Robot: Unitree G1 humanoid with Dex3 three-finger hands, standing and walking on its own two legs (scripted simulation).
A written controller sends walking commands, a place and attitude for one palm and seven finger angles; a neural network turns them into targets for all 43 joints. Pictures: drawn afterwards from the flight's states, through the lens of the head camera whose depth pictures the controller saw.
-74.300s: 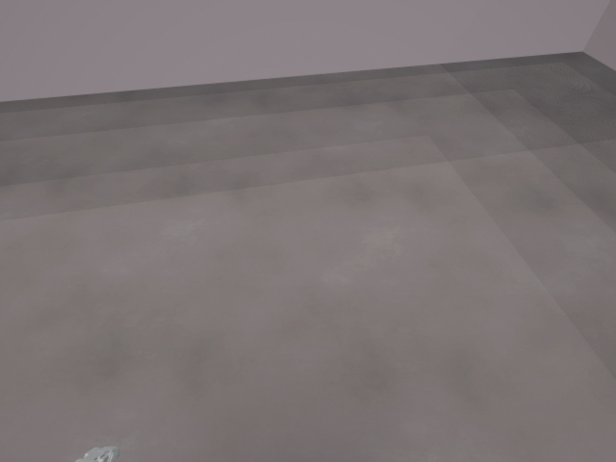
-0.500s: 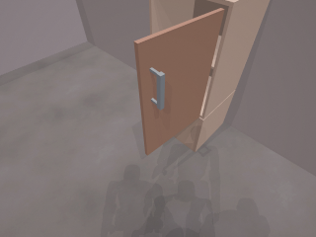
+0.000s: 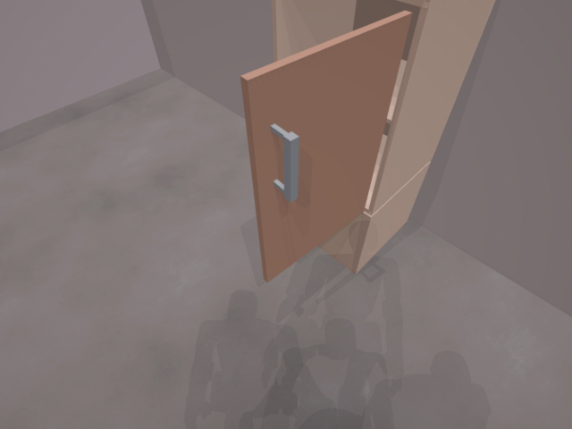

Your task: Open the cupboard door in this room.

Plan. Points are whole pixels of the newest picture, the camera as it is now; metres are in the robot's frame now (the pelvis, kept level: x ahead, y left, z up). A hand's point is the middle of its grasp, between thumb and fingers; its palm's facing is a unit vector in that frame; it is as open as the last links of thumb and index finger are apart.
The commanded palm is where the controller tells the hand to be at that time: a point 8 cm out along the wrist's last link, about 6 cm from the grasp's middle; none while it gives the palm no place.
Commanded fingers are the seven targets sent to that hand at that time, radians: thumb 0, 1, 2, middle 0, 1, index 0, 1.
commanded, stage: look to check the result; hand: left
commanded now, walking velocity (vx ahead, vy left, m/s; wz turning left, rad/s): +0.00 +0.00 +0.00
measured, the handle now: (284, 164) +0.55 +0.04 +0.05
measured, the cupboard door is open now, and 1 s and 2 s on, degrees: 85 85 85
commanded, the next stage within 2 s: stand and wait in 0.22 s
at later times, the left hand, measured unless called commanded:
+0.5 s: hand out of the picture +0.01 +0.16 -0.17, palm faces +0.03 -0.98 -0.20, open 7.4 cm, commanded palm none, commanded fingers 0.00 0.90 0.90 -0.20 -0.30 -0.20 -0.30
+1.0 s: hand out of the picture +0.01 +0.16 -0.17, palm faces +0.03 -0.98 -0.19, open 7.4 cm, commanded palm none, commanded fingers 0.00 0.90 0.90 -0.20 -0.30 -0.20 -0.30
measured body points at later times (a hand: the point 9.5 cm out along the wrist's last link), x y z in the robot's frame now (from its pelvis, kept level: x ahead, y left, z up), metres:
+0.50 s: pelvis +0.01 -0.01 +0.00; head +0.03 -0.02 +0.45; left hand +0.01 +0.21 -0.16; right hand +0.00 -0.22 -0.17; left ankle +0.02 +0.12 -0.74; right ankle -0.01 -0.10 -0.74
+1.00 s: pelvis +0.02 -0.01 +0.00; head +0.03 -0.02 +0.45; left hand +0.01 +0.21 -0.16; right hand +0.01 -0.23 -0.17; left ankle +0.02 +0.12 -0.74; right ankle -0.01 -0.10 -0.74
